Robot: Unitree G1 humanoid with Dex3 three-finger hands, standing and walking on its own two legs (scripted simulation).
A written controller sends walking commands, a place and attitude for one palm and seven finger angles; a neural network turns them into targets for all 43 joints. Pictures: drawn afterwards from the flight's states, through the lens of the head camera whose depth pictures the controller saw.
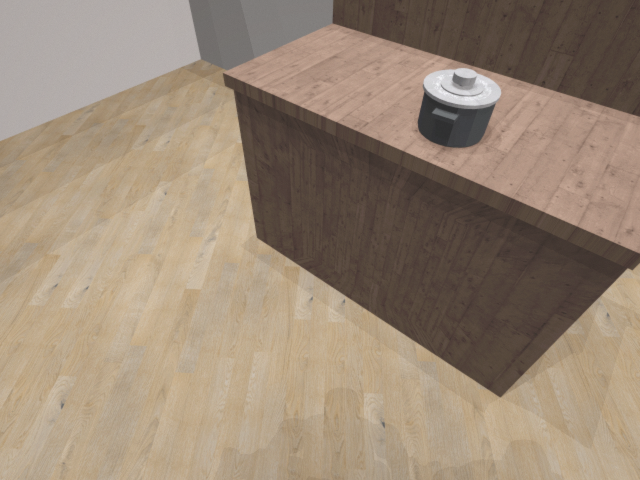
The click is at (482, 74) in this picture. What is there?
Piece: lid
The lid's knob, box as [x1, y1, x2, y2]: [452, 68, 476, 85]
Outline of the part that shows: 454,71 452,80 458,84 470,85 475,80 476,73 473,70 459,68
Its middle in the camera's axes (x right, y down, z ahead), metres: +0.31 -0.35 +0.85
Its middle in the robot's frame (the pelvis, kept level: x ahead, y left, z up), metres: +0.90 -0.27 +0.09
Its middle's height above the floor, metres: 0.87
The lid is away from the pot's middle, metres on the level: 0.00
